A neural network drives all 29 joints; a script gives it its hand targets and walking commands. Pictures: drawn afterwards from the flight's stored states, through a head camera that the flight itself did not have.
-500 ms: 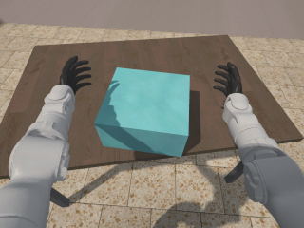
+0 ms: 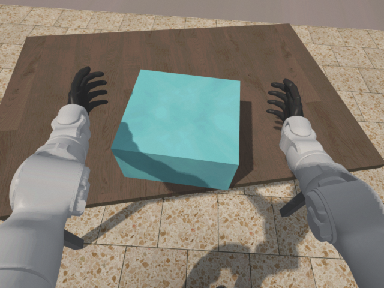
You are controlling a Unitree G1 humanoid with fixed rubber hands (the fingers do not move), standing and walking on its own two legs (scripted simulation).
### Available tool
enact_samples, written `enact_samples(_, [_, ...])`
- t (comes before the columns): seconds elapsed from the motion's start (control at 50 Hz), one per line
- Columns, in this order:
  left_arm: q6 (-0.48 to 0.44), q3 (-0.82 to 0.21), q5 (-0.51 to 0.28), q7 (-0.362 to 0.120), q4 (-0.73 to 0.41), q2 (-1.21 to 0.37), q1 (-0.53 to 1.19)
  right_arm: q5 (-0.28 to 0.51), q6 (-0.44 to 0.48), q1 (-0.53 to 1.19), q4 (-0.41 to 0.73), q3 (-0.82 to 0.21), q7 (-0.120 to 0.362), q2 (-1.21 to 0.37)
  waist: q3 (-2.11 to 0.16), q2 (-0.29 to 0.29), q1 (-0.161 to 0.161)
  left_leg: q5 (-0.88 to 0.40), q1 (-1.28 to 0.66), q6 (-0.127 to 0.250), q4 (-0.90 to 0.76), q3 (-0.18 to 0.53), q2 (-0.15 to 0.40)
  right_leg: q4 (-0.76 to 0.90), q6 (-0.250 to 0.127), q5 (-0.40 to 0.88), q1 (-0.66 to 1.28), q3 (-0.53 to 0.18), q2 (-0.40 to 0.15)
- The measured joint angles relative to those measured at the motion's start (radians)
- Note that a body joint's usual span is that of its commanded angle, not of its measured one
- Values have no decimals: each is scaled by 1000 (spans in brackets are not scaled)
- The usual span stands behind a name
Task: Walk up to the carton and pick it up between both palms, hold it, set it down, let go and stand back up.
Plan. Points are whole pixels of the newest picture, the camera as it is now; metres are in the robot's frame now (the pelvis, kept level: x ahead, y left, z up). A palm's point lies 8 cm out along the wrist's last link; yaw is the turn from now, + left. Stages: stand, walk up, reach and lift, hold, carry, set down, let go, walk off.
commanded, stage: reach and lift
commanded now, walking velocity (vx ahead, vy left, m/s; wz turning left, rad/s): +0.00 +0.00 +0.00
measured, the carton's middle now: (183, 128) +0.51 +0.02 -0.05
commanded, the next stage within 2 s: none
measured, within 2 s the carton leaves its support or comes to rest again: neither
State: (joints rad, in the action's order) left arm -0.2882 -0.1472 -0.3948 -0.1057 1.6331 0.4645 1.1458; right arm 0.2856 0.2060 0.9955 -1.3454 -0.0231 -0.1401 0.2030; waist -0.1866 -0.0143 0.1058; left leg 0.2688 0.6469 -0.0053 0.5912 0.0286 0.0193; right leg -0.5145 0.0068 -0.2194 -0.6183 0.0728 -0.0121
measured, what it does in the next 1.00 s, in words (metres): stands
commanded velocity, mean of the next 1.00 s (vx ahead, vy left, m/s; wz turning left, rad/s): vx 0.00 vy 0.00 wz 0.00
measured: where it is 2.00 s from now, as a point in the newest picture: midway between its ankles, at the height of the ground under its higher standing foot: outside the picture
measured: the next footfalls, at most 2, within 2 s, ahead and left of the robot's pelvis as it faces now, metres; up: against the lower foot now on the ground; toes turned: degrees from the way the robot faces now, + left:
none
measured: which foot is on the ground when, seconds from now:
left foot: down 0.00-1.00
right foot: down 0.00-1.00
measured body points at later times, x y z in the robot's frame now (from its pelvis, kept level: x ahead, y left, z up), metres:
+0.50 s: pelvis -0.03 +0.00 -0.04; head +0.10 +0.02 +0.39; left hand +0.47 +0.23 +0.01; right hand +0.43 -0.22 +0.01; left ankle -0.01 +0.12 -0.73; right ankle +0.00 -0.13 -0.73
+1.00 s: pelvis -0.02 +0.01 -0.04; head +0.11 +0.03 +0.39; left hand +0.50 +0.22 +0.02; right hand +0.45 -0.21 +0.02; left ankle -0.01 +0.12 -0.73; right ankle +0.00 -0.12 -0.73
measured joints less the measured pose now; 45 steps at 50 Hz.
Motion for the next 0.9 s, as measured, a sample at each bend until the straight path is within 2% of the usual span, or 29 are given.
enact_samples(0.2, [-101,-33,-44,0,67,0,1,14,79,3,-29,-15,25,0,-45,17,2,2,177,0,79,0,2,-81,0,-2,-179,-2,0])
enact_samples(0.5, [-180,-87,-95,13,93,0,55,18,99,59,-48,11,42,1,-90,12,4,40,433,0,249,0,4,-265,-1,-44,-444,-6,-1])
enact_samples(0.72, [-180,-87,-94,13,93,0,62,18,120,71,-49,12,43,0,-125,5,4,75,446,0,282,0,4,-290,-1,-75,-453,-7,-2])
enact_samples(0.9, [-179,-87,-33,12,90,-6,63,18,162,66,-68,10,49,-1,-125,26,4,80,445,0,283,0,3,-278,-1,-76,-446,-7,-2])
